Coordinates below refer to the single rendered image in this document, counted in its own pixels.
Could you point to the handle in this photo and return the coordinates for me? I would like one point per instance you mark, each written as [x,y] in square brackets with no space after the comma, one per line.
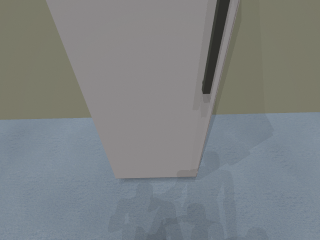
[219,21]

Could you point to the fridge door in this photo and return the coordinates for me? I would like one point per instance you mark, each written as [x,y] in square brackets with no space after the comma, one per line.
[140,65]

